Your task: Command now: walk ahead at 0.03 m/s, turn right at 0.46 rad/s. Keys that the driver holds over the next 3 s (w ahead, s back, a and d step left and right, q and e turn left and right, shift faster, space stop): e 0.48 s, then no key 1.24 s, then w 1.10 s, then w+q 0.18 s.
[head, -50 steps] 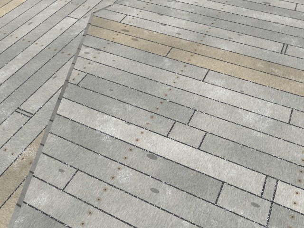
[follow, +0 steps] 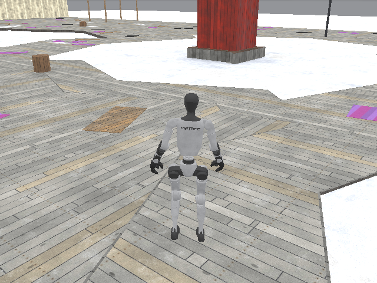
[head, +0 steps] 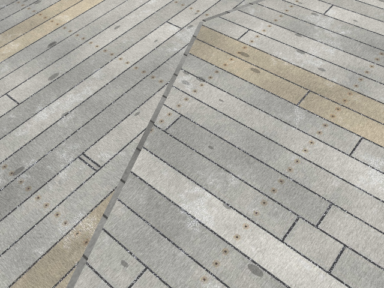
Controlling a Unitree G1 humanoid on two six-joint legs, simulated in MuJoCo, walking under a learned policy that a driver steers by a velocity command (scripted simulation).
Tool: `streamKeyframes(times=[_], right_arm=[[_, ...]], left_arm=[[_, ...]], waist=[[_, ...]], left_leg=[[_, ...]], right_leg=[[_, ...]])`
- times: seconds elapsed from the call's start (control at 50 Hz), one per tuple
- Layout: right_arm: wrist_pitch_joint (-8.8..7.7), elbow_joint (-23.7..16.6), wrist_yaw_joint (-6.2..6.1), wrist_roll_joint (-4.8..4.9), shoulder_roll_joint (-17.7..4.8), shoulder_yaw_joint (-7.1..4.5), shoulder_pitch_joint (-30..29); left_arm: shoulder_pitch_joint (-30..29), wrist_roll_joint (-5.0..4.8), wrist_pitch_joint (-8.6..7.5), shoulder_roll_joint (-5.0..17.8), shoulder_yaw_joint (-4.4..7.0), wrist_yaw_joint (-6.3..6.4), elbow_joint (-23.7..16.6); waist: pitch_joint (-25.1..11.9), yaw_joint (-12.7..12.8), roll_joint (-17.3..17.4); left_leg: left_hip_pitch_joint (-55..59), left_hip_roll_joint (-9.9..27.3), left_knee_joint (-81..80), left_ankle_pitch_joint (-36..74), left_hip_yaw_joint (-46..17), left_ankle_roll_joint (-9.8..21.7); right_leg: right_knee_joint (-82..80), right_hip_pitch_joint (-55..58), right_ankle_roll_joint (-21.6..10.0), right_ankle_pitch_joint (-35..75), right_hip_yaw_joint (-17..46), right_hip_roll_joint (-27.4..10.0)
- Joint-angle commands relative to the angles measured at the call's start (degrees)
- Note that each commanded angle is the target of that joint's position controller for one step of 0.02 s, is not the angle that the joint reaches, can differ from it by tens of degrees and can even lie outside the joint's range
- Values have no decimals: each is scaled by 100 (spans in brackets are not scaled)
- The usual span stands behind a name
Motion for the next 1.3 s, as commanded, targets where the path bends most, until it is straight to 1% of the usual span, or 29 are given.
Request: streamKeyframes(times=[0.02, 0.16, 0.22, 0.24, 0.26, 0.28, 0.3, 0.32, 0.34, 0.36, 0.4, 0.44, 0.5, 0.6, 0.64, 0.66, 0.68, 0.7, 0.72, 0.74, 0.78, 0.88, 0.94, 0.98, 1.02, 1.04, 1.08, 1.16, 1.3], right_arm=[[-46, -445, -44, 33, -348, -115, -125], [-108, -408, 87, 117, -338, -101, -54], [-178, -294, 148, 113, -405, -170, 360], [-184, -247, 132, 80, -538, -231, 498], [-162, -306, 84, -31, -934, -320, 622], [-131, -319, 111, -236, -1304, -387, 465], [-190, -473, 105, -271, -1010, -304, 238], [-218, -542, 74, -209, -678, -211, -80], [-225, -587, 52, -116, -564, -177, -300], [-229, -580, 23, -23, -491, -151, -343], [-187, -521, -41, -29, -490, -126, -145], [-133, -441, -97, -59, -564, -157, 188], [-79, -377, -87, -35, -778, -236, 364], [-56, -281, 82, 117, -990, -280, 269], [-51, -218, 99, 227, -924, -232, 137], [-79, -71, 113, 239, -744, -163, 401], [-127, -60, 151, 25, -405, -37, 593], [-165, -239, 165, -146, -138, 72, 532], [-123, -260, 98, -72, -552, -41, 106], [-80, -212, 92, 36, -688, -103, 137], [16, -11, 32, 25, -719, -160, 336], [49, 135, 22, 52, -355, -45, 428], [44, 149, 25, 71, -376, -19, 366], [10, 277, 47, 30, -314, 13, 603], [-20, 270, 30, -73, -735, -27, 645], [-25, 393, 43, 12, -937, -98, 511], [-84, 391, 85, -32, -470, 14, 389], [-209, 573, 52, -26, -400, 63, 475], [-189, 837, -6, -11, -371, 109, 504]], left_arm=[[-183, -107, -14, 977, 286, 90, -427], [-262, -106, 236, 1117, 402, 150, -593], [-529, -187, 288, 1056, 389, 149, -691], [-463, -182, 291, 924, 353, 164, -705], [-252, -88, 286, 617, 266, 149, -719], [-178, -105, 214, 610, 288, 136, -893], [-85, -35, 163, 1069, 424, 137, -784], [-5, -96, 190, 1258, 517, 125, -637], [139, -91, 261, 1143, 521, 152, -489], [147, -69, 314, 1041, 501, 164, -467], [-33, -117, 333, 802, 426, 123, -595], [-384, -156, 307, 660, 356, 88, -801], [-570, -99, 293, 514, 264, 12, -972], [-385, -72, 310, 517, 227, -57, -969], [-17, -60, 308, 463, 229, -90, -808], [72, -40, 305, 571, 250, -78, -772], [204, -18, 303, 902, 302, -18, -813], [-99, 109, 278, 1154, 291, 8, -949], [-46, 189, 172, 803, 215, -28, -929], [-208, 203, 76, 672, 145, -48, -836], [-567, 83, -23, 678, 144, -55, -768], [-752, 67, -31, 451, 61, -40, -550], [-701, 64, 0, 479, 52, -47, -377], [-800, 0, 5, 384, -1, -54, -264], [-461, 113, -71, 278, -43, -93, -115], [-299, 119, -84, 280, -14, -106, -72], [-727, 96, -39, 424, 15, -57, -22], [-614, 73, 58, 299, 13, 24, 182], [-446, 41, 44, 291, 38, 55, 660]], waist=[[-823, -139, -796], [-951, -43, -1168], [-838, -290, -1183], [-832, -294, -1017], [-902, -181, -13], [-609, -7, 1538], [-507, -38, 1081], [-386, 80, 673], [-275, 157, 506], [-206, 89, 535], [-169, -54, 611], [-259, -296, 723], [-484, -442, 768], [-570, -358, 908], [-579, -97, 818], [-606, -71, 593], [-946, -194, -332], [-865, -336, -1609], [-874, 69, -1161], [-711, -53, -1072], [-501, -172, -1031], [-541, -211, -907], [-531, -130, -909], [-460, -349, -767], [-503, -142, -128], [-407, 98, 485], [-213, -173, 240], [-160, -182, 189], [-90, -206, -83]], left_leg=[[-816, 182, 140, 145, -293, -185], [388, -37, -1669, 809, -247, -254], [1163, -46, -3122, 1671, -132, -86], [1685, 249, -3501, 2059, -262, 50], [2287, 1430, -3743, 2261, -1342, 482], [1955, 2529, -4039, 2996, -2819, 1439], [1677, 2757, -4089, 2959, -2858, 1809], [1498, 2388, -4008, 2789, -2210, 1597], [1473, 1994, -3947, 2565, -1654, 1331], [1566, 1855, -3911, 2627, -1370, 1256], [1639, 1661, -3913, 3022, -841, 1294], [2157, 1749, -3888, 3260, -702, 1408], [2445, 1944, -3791, 3561, -568, 1502], [2108, 2007, -3539, 4025, -371, 1485], [1889, 1879, -3152, 3917, -228, 1233], [1540, 1710, -2913, 3486, -68, 883], [821, 1298, -2101, 2162, 352, 335], [-90, 710, -1423, -212, 594, -145], [-88, 760, -586, -758, 114, -281], [-114, 783, -169, -620, -34, -285], [-228, 804, -47, -120, -138, -324], [538, 730, -958, 505, -31, -384], [907, 672, -1844, 701, 15, -328], [1562, 603, -3127, 1835, 98, -195], [2257, 1078, -3250, 3455, -422, 49], [1829, 1026, -3021, 2724, -303, 275], [1307, 888, -3274, 1826, -288, 261], [1352, 783, -3230, 2070, -183, 118], [1425, 703, -3226, 2030, -136, 155]], right_leg=[[-716, 1450, -1132, 3463, 1595, -1301], [-733, 978, -1079, 2461, 1972, -1039], [-562, 650, -821, 1619, 2195, -787], [-364, 277, -586, 872, 2107, -567], [697, -490, -261, -637, 1547, -60], [1834, -1500, 38, -2263, 596, 702], [3062, -1552, 215, -2215, 721, 254], [3521, -1513, 264, -1822, 687, 192], [3725, -1528, 360, -1488, 587, 153], [3943, -1678, 455, -1171, 544, 117], [3898, -1709, 592, -873, 261, 75], [3343, -1891, 694, -780, 98, -46], [2487, -1507, 712, -951, -59, -233], [951, -276, 435, -903, -488, -63], [-471, 528, 157, 127, -635, 66], [-1140, 1185, -13, 858, -470, 29], [-1094, 2179, -240, 2418, 605, -835], [-949, 2054, -1191, 3364, 1791, -1986], [-1054, 1604, -1721, 3007, 1834, -2101], [-1103, 1411, -1615, 2741, 1478, -1846], [-1112, 1294, -1236, 2398, 1069, -1454], [-975, 1049, -1148, 2635, 624, -1129], [-950, 1059, -1207, 2127, 888, -1201], [-888, 796, -968, 1444, 842, -1031], [-735, 388, -444, 406, 590, -582], [-845, 515, -247, 51, 219, -232], [-614, 798, -124, -9, 87, -161], [-581, 829, -152, 454, 104, -188], [-610, 829, -64, 624, 55, -173]])
Next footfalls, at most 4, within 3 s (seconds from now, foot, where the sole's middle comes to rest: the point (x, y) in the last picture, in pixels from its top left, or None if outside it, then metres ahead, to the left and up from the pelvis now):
0.26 left None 0.07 0.13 -0.77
0.68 right None -0.02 -0.12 -0.77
1.00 left None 0.06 0.12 -0.77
2.40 left None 0.42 -0.03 -0.77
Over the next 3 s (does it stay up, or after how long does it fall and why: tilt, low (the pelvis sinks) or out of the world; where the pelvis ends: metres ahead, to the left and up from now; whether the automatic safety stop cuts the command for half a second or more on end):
stays up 0.51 -0.21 -0.01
